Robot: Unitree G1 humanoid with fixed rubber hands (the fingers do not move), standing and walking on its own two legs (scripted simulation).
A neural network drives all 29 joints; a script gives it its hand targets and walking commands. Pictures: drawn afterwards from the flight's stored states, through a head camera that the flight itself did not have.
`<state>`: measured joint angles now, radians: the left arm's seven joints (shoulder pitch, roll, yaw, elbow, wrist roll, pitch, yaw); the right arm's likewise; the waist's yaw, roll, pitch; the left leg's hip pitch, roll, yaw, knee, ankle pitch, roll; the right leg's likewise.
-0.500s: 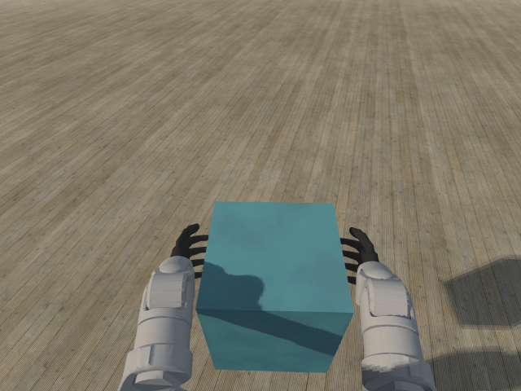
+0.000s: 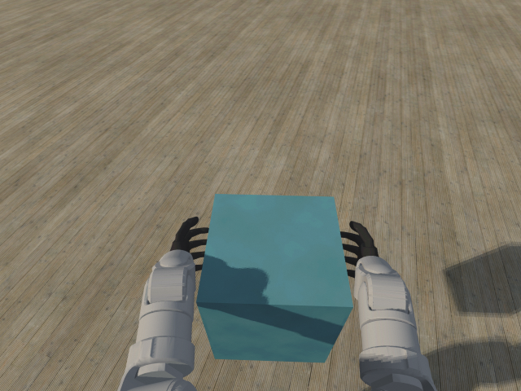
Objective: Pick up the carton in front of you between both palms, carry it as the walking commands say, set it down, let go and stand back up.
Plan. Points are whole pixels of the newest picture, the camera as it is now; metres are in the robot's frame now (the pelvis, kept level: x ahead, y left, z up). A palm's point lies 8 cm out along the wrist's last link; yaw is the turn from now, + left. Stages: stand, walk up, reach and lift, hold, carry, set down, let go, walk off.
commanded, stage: set down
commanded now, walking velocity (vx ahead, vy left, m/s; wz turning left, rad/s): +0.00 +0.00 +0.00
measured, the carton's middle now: (271, 281) +0.32 +0.00 -0.05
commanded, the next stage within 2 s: none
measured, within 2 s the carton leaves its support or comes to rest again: neither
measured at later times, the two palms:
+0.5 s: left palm (199, 293) +0.35 +0.16 -0.16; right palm (337, 293) +0.36 -0.14 -0.16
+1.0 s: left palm (210, 300) +0.41 +0.16 -0.31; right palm (323, 305) +0.41 -0.14 -0.32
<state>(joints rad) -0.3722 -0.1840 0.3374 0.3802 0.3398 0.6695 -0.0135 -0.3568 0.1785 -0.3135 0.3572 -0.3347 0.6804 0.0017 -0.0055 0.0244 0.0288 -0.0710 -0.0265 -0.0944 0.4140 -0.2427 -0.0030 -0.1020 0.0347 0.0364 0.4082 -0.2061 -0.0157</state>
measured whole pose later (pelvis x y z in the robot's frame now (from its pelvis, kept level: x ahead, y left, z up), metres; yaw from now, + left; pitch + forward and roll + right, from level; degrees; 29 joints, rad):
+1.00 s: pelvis -0.08 +0.00 -0.22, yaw +1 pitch +46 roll +1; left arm -1.02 0.00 0.50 0.63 0.22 0.28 0.02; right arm -1.01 0.05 -0.46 0.59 -0.24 0.29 -0.07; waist 0.01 0.01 -0.11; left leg -1.85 -0.12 -0.09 1.54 -0.50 -0.06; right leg -1.88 0.11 0.10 1.53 -0.44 0.04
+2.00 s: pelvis -0.08 +0.01 -0.39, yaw +1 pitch +42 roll -1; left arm -1.47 0.25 0.25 0.98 0.01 0.22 0.12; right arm -1.41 -0.19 -0.34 0.90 -0.01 0.22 -0.14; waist -0.02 0.00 0.27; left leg -2.22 -0.14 -0.04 2.18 -0.68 -0.05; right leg -2.25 0.11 0.05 2.15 -0.63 0.07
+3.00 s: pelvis -0.09 +0.01 -0.41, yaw +1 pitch +33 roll -2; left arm -1.54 0.35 0.25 1.08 0.04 0.12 0.04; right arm -1.50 -0.29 -0.38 1.08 -0.06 0.10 -0.05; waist -0.02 0.00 0.52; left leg -2.16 -0.09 -0.02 2.28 -0.69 -0.02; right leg -2.17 0.07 0.01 2.24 -0.65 0.05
